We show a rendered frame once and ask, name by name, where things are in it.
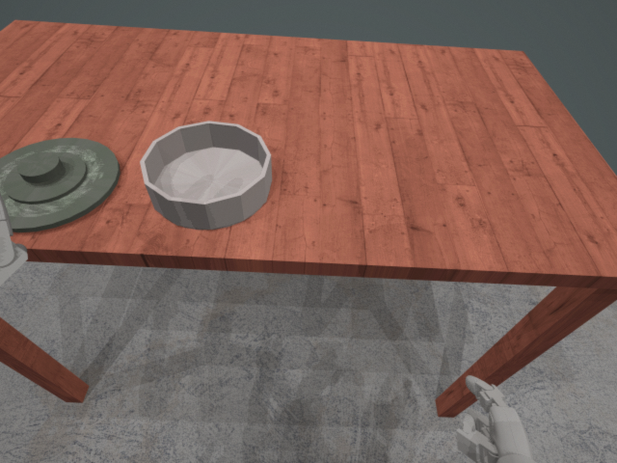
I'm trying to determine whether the lid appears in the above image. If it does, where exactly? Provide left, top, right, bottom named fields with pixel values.
left=0, top=138, right=121, bottom=232

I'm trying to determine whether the table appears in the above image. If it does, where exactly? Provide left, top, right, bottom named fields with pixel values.
left=0, top=20, right=617, bottom=418

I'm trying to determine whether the robot right hand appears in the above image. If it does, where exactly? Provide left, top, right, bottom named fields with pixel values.
left=457, top=375, right=534, bottom=463

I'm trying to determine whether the robot left hand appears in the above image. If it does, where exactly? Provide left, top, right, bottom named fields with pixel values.
left=0, top=194, right=28, bottom=285

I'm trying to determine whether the pot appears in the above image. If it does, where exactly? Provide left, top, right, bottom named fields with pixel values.
left=140, top=121, right=272, bottom=230

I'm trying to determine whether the knob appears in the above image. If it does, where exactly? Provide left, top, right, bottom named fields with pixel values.
left=17, top=151, right=64, bottom=183

